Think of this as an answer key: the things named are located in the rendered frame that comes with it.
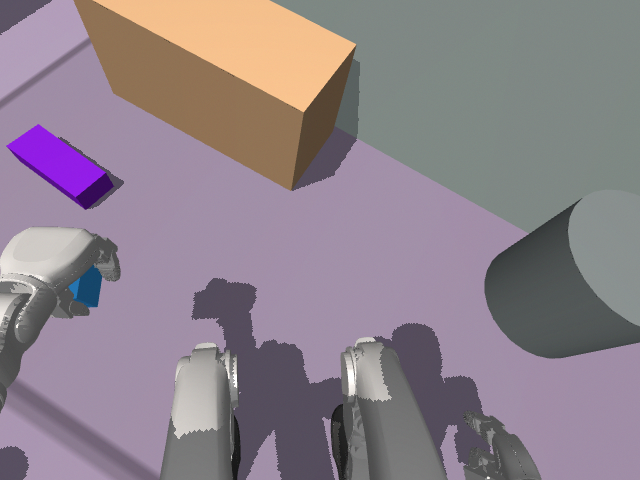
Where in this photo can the left robot hand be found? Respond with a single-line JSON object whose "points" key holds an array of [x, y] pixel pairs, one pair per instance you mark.
{"points": [[58, 256]]}

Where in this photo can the right robot foot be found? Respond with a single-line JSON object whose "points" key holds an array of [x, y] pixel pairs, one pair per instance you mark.
{"points": [[339, 442]]}

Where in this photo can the left robot arm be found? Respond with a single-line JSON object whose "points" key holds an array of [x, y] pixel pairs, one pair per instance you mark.
{"points": [[25, 306]]}

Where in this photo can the right robot hand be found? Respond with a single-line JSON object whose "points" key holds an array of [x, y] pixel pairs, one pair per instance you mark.
{"points": [[511, 460]]}

